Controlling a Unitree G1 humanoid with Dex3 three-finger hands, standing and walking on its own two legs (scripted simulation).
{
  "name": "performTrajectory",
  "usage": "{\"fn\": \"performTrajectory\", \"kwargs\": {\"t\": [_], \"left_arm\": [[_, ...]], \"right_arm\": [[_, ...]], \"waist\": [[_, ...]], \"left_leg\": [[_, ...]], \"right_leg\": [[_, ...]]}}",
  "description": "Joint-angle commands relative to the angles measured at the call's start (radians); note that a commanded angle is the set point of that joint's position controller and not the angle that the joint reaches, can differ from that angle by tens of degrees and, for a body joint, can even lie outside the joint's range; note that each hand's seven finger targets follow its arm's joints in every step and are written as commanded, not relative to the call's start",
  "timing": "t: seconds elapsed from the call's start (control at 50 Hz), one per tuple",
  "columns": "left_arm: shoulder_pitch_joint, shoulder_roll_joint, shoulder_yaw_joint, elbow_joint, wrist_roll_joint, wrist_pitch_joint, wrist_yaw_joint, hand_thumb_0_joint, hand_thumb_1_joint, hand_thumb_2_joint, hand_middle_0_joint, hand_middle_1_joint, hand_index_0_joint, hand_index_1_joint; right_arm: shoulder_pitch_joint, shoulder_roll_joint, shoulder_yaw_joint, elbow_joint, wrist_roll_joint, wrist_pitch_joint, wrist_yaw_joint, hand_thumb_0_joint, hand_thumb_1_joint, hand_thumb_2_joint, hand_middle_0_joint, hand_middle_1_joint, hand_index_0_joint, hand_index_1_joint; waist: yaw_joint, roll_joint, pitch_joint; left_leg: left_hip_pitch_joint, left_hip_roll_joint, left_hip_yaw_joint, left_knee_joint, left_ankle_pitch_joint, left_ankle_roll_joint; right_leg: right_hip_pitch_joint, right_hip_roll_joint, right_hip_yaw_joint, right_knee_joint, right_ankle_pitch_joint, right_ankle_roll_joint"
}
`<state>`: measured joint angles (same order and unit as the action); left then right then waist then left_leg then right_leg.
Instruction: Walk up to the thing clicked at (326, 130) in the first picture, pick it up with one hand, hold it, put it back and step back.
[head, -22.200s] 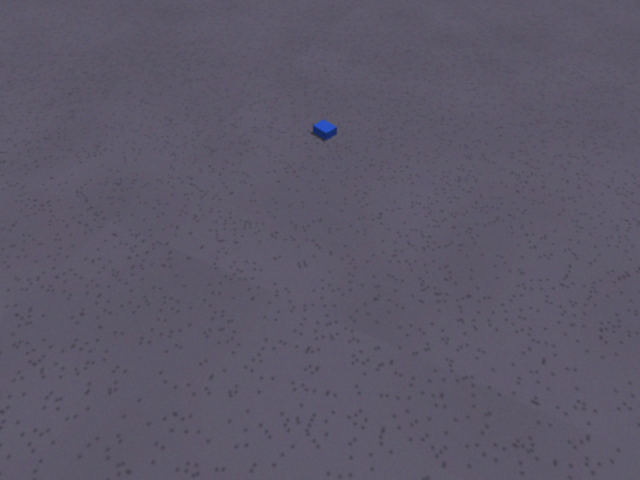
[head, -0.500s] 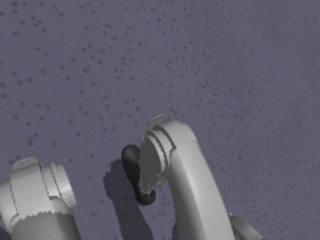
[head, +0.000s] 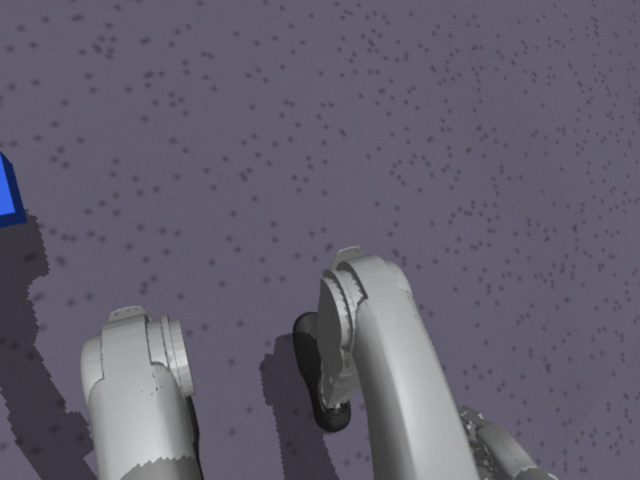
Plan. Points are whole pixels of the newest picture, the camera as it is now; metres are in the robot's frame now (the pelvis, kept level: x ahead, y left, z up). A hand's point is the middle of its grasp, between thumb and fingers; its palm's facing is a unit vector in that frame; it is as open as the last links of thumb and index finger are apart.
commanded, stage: settle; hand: left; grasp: from above
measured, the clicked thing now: out of the picture +0.48 +0.32 -0.21
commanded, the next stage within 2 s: lift in 0.06 s
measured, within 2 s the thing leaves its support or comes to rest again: neither
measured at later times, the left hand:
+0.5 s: hand out of the picture +0.46 +0.32 -0.11, palm faces -0.46 -0.10 -0.88, open 10.6 cm
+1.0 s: hand out of the picture +0.40 +0.30 +0.07, palm faces -0.42 -0.12 -0.90, open 10.6 cm
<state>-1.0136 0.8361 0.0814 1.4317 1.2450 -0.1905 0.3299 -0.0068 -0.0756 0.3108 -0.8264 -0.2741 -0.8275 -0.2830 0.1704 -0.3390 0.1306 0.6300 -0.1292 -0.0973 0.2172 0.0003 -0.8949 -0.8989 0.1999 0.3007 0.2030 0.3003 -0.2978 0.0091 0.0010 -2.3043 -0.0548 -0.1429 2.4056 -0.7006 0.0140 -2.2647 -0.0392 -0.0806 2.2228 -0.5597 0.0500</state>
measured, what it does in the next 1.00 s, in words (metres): rises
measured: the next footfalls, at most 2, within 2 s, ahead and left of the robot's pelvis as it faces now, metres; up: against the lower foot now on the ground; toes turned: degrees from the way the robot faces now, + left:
none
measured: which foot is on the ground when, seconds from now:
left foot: down 0.00-1.00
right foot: down 0.00-1.00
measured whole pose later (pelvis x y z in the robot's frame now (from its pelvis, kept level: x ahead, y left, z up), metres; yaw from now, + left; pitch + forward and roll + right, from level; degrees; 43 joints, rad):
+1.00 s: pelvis +0.01 +0.00 +0.17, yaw +5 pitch +32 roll -5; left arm -0.57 0.58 -0.03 0.84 1.02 -0.07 0.10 -0.01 -0.05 0.34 -0.80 -0.23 -0.80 -0.25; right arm 0.15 -0.26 -0.01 0.64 0.02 0.04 0.04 0.00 -0.89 -0.90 0.20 0.30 0.21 0.30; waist -0.12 0.05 -0.18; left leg -1.74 -0.02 -0.07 1.84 -0.66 0.02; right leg -1.74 -0.04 -0.03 1.73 -0.54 0.05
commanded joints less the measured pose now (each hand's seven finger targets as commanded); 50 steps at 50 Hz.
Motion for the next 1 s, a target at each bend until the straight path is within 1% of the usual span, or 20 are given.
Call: {"fn": "performTrajectory", "kwargs": {"t": [0.0, 0.12, 0.14, 0.16, 0.18, 0.2, 0.22, 0.24, 0.26, 0.32, 0.44, 0.48, 0.58, 0.66, 0.74, 0.76, 0.84, 0.92, 0.94, 0.98], "left_arm": [[-0.351, 0.277, 0.037, -0.207, -0.021, -0.008, 0.025, 0.0, 0.836, 0.683, -1.284, -0.342, -1.222, -0.409], [-0.339, 0.272, 0.042, -0.224, -0.026, -0.01, 0.009, 0.0, 0.834, 0.676, -1.311, -0.366, -1.248, -0.434], [-0.311, 0.27, 0.044, -0.211, -0.027, -0.006, 0.005, 0.0, 0.832, 0.655, -1.243, -0.291, -1.192, -0.354], [-0.305, 0.264, 0.047, -0.225, -0.036, -0.004, -0.002, 0.0, 0.809, 0.61, -1.276, -0.329, -1.221, -0.388], [-0.305, 0.25, 0.04, -0.231, -0.04, 0.0, -0.011, 0.0, 0.781, 0.644, -1.209, -0.27, -1.152, -0.332], [-0.327, 0.267, 0.048, -0.284, -0.045, 0.0, -0.013, 0.0, 0.761, 0.594, -1.239, -0.315, -1.182, -0.375], [-0.31, 0.263, 0.05, -0.272, -0.047, 0.006, -0.018, 0.0, 0.792, 0.622, -1.24, -0.313, -1.185, -0.372], [-0.304, 0.264, 0.054, -0.295, -0.063, 0.01, -0.025, 0.0, 0.805, 0.614, -1.242, -0.313, -1.191, -0.366], [-0.28, 0.239, 0.05, -0.276, -0.071, 0.018, -0.035, 0.0, 0.806, 0.625, -1.247, -0.307, -1.193, -0.364], [-0.287, 0.255, 0.053, -0.352, -0.076, 0.022, -0.061, 0.0, 0.797, 0.624, -1.237, -0.31, -1.185, -0.366], [-0.19, 0.2, 0.042, -0.438, -0.104, 0.029, -0.106, 0.0, 0.81, 0.653, -1.249, -0.318, -1.197, -0.374], [-0.167, 0.191, 0.036, -0.455, -0.112, 0.031, -0.117, 0.0, 0.811, 0.649, -1.252, -0.309, -1.199, -0.366], [-0.116, 0.121, 0.008, -0.556, -0.152, 0.042, -0.149, 0.0, 0.824, 0.678, -1.25, -0.336, -1.2, -0.39], [-0.075, 0.114, 0.006, -0.636, -0.172, 0.049, -0.166, 0.0, 0.817, 0.675, -1.24, -0.341, -1.192, -0.393], [-0.036, 0.093, 0.0, -0.713, -0.2, 0.063, -0.172, 0.0, 0.798, 0.641, -1.217, -0.337, -1.174, -0.384], [-0.004, 0.053, -0.019, -0.703, -0.206, 0.07, -0.175, 0.0, 0.793, 0.651, -1.218, -0.341, -1.172, -0.391], [0.047, 0.057, -0.009, -0.778, -0.217, 0.097, -0.175, 0.0, 0.792, 0.664, -1.219, -0.336, -1.169, -0.39], [0.121, -0.007, -0.042, -0.797, -0.231, 0.123, -0.186, 0.0, 0.806, 0.662, -1.221, -0.347, -1.177, -0.394], [0.141, 0.024, -0.015, -0.809, -0.233, 0.132, -0.184, 0.0, 0.803, 0.669, -1.229, -0.336, -1.18, -0.389], [0.162, -0.032, -0.052, -0.837, -0.244, 0.143, -0.191, 0.0, 0.818, 0.655, -1.249, -0.317, -1.198, -0.372]], "right_arm": [[0.241, -0.272, -0.102, 0.009, 0.003, 0.011, -0.029, 0.0, -0.891, -0.896, 0.2, 0.3, 0.199, 0.3], [0.262, -0.258, -0.115, 0.016, 0.01, 0.031, -0.053, 0.0, -0.908, -0.911, 0.2, 0.3, 0.199, 0.3], [0.261, -0.257, -0.118, 0.02, 0.014, 0.034, -0.056, 0.0, -0.875, -0.888, 0.2, 0.3, 0.2, 0.3], [0.267, -0.259, -0.125, 0.019, 0.017, 0.035, -0.059, 0.0, -0.906, -0.909, 0.2, 0.3, 0.199, 0.3], [0.276, -0.264, -0.13, 0.022, 0.018, 0.036, -0.061, 0.0, -0.875, -0.888, 0.2, 0.3, 0.2, 0.3], [0.272, -0.257, -0.13, 0.02, 0.021, 0.042, -0.063, 0.0, -0.905, -0.909, 0.2, 0.3, 0.199, 0.3], [0.283, -0.262, -0.141, 0.021, 0.024, 0.044, -0.066, 0.0, -0.894, -0.905, 0.2, 0.3, 0.2, 0.3], [0.279, -0.256, -0.146, 0.019, 0.032, 0.047, -0.066, 0.0, -0.893, -0.904, 0.2, 0.3, 0.2, 0.3], [0.285, -0.258, -0.152, 0.023, 0.035, 0.048, -0.069, 0.0, -0.894, -0.905, 0.2, 0.3, 0.2, 0.3], [0.278, -0.253, -0.169, 0.019, 0.046, 0.064, -0.078, 0.0, -0.894, -0.904, 0.2, 0.3, 0.2, 0.3], [0.262, -0.23, -0.194, 0.008, 0.069, 0.085, -0.096, 0.0, -0.894, -0.903, 0.2, 0.3, 0.2, 0.3], [0.256, -0.229, -0.2, 0.004, 0.077, 0.09, -0.103, 0.0, -0.893, -0.902, 0.2, 0.3, 0.2, 0.3], [0.235, -0.209, -0.21, -0.006, 0.097, 0.097, -0.117, 0.0, -0.892, -0.901, 0.2, 0.3, 0.2, 0.3], [0.212, -0.201, -0.22, -0.02, 0.111, 0.104, -0.133, 0.0, -0.892, -0.9, 0.2, 0.3, 0.2, 0.3], [0.183, -0.177, -0.222, -0.039, 0.123, 0.109, -0.153, 0.0, -0.891, -0.9, 0.2, 0.3, 0.2, 0.3], [0.176, -0.166, -0.22, -0.034, 0.125, 0.11, -0.157, 0.0, -0.893, -0.9, 0.2, 0.3, 0.2, 0.3], [0.153, -0.151, -0.223, -0.034, 0.135, 0.114, -0.178, 0.0, -0.892, -0.899, 0.2, 0.3, 0.2, 0.3], [0.13, -0.125, -0.22, -0.035, 0.143, 0.116, -0.195, 0.0, -0.89, -0.897, 0.2, 0.3, 0.2, 0.3], [0.126, -0.128, -0.223, -0.036, 0.147, 0.117, -0.2, 0.0, -0.89, -0.897, 0.2, 0.3, 0.2, 0.3], [0.112, -0.113, -0.22, -0.036, 0.15, 0.12, -0.209, 0.0, -0.889, -0.897, 0.2, 0.3, 0.2, 0.3]], "waist": [[-0.028, 0.362, -0.731], [-0.015, 0.34, -0.744], [-0.001, 0.351, -0.74], [-0.002, 0.349, -0.754], [-0.006, 0.36, -0.754], [0.009, 0.379, -0.811], [0.007, 0.367, -0.807], [0.027, 0.381, -0.825], [0.018, 0.376, -0.793], [0.045, 0.402, -0.843], [0.075, 0.349, -0.85], [0.075, 0.321, -0.807], [0.094, 0.321, -0.847], [0.113, 0.312, -0.837], [0.128, 0.277, -0.854], [0.124, 0.282, -0.838], [0.143, 0.263, -0.843], [0.151, 0.224, -0.808], [0.169, 0.212, -0.821], [0.163, 0.214, -0.77]], "left_leg": [[0.492, 0.003, 0.09, -0.304, 0.192, 0.008], [0.472, -0.001, 0.107, -0.321, 0.174, 0.011], [0.498, 0.001, 0.101, -0.335, 0.184, 0.007], [0.518, 0.002, 0.094, -0.338, 0.194, 0.006], [0.535, 0.001, 0.093, -0.34, 0.206, 0.005], [0.555, 0.004, 0.1, -0.348, 0.228, 0.005], [0.558, 0.001, 0.097, -0.353, 0.226, 0.005], [0.572, 0.003, 0.095, -0.373, 0.224, 0.003], [0.58, 0.001, 0.085, -0.38, 0.227, 0.001], [0.62, 0.002, 0.087, -0.41, 0.215, 0.001], [0.647, 0.002, 0.093, -0.472, 0.202, 0.008], [0.634, -0.002, 0.078, -0.502, 0.16, 0.011], [0.729, 0.01, 0.053, -0.589, 0.163, 0.01], [0.788, 0.01, 0.03, -0.66, 0.147, 0.009], [0.855, 0.019, 0.043, -0.739, 0.106, 0.015], [0.875, 0.023, 0.051, -0.752, 0.135, 0.013], [0.962, 0.027, 0.053, -0.815, 0.187, 0.011], [1.026, 0.033, 0.072, -0.892, 0.209, 0.012], [1.059, 0.034, 0.068, -0.915, 0.215, 0.012], [1.083, 0.041, 0.068, -0.976, 0.187, 0.009]], "right_leg": [[0.402, 0.037, -0.079, -0.184, 0.122, -0.091], [0.435, 0.036, -0.068, -0.216, 0.101, -0.094], [0.419, 0.033, -0.067, -0.211, 0.107, -0.095], [0.409, 0.032, -0.07, -0.212, 0.114, -0.095], [0.406, 0.03, -0.069, -0.216, 0.122, -0.098], [0.441, 0.03, -0.065, -0.216, 0.145, -0.095], [0.44, 0.027, -0.063, -0.222, 0.145, -0.098], [0.436, 0.026, -0.059, -0.22, 0.143, -0.099], [0.417, 0.023, -0.061, -0.227, 0.145, -0.1], [0.429, 0.023, -0.051, -0.24, 0.134, -0.104], [0.47, 0.019, -0.035, -0.292, 0.13, -0.1], [0.466, 0.019, -0.035, -0.318, 0.098, -0.1], [0.511, 0.022, -0.029, -0.352, 0.125, -0.089], [0.551, 0.021, -0.023, -0.404, 0.114, -0.086], [0.659, 0.03, -0.015, -0.476, 0.097, -0.078], [0.675, 0.031, -0.013, -0.494, 0.117, -0.077], [0.772, 0.031, -0.005, -0.571, 0.147, -0.074], [0.885, 0.041, 0.002, -0.663, 0.157, -0.072], [0.915, 0.04, 0.005, -0.686, 0.159, -0.071], [0.956, 0.044, 0.005, -0.735, 0.144, -0.069]]}}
